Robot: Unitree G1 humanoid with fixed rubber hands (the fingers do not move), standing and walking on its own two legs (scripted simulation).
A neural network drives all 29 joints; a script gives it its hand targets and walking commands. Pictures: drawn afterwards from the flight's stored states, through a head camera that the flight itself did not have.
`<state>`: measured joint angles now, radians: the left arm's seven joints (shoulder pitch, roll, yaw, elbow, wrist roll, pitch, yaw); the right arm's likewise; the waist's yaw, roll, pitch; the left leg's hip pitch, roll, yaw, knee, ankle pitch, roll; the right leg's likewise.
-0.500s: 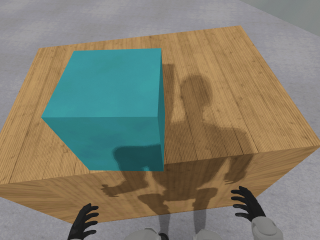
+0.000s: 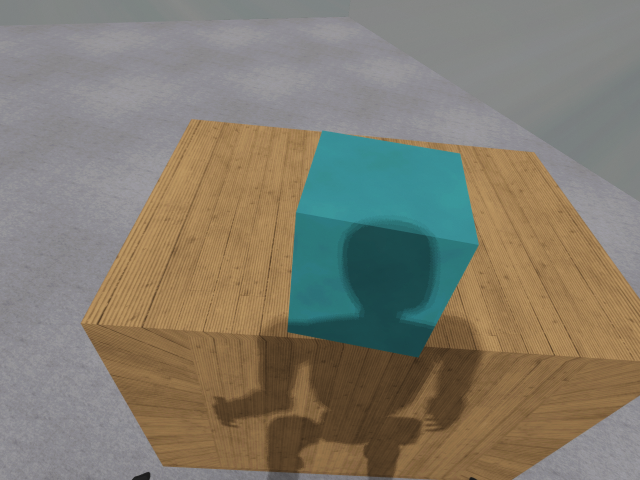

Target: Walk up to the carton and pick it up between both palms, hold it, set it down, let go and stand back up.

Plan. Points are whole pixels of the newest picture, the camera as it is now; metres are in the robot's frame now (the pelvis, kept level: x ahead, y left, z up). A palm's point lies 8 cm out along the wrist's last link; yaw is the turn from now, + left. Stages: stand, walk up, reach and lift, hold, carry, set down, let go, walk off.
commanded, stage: walk up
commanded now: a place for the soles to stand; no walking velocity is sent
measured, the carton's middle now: (371, 245) +0.44 -0.07 +0.06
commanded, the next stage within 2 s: none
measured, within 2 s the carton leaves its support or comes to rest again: neither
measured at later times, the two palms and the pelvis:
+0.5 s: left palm (249, 392) +0.27 +0.10 -0.08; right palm out of the picture +0.04 -0.30 -0.11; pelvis +0.04 -0.06 +0.00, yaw -8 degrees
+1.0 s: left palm out of the picture +0.15 +0.13 -0.10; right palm out of the picture +0.13 -0.32 -0.11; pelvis +0.03 -0.09 +0.00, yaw -3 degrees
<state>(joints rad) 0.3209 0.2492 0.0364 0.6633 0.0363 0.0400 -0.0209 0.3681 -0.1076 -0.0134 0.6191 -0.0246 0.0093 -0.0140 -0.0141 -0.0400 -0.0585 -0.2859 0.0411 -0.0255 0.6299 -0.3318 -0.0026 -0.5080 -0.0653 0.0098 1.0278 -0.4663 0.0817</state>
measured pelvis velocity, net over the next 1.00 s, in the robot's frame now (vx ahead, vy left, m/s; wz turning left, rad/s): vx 0.03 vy -0.09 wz -0.06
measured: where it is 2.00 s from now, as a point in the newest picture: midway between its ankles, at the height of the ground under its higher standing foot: outside the picture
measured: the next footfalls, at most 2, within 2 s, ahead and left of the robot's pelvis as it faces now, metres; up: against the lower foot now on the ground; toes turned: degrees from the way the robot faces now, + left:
right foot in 0.48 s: +0.13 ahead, -0.18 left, +0.00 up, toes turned -9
left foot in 1.04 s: +0.05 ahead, +0.02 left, +0.00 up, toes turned -1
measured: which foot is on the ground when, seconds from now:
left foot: down 0.00-0.50, up 0.52-1.00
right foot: up 0.00-0.46, down 0.48-1.00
